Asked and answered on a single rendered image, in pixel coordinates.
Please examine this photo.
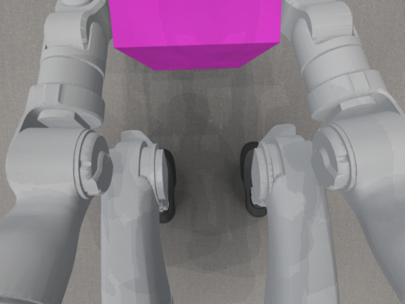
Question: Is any right robot upper arm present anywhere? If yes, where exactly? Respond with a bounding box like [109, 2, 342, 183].
[311, 111, 405, 304]

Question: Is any right robot foot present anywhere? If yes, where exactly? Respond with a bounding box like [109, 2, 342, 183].
[240, 142, 267, 217]

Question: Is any carton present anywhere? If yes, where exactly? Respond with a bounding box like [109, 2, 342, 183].
[109, 0, 282, 71]

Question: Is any robot left thigh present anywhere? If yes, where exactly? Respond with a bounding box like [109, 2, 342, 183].
[101, 141, 173, 304]

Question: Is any right robot forearm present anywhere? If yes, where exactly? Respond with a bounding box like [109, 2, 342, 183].
[280, 0, 405, 124]

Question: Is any left robot upper arm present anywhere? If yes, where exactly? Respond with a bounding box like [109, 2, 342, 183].
[0, 128, 113, 304]

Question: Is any left robot forearm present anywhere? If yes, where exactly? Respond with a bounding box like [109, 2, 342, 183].
[6, 0, 113, 188]

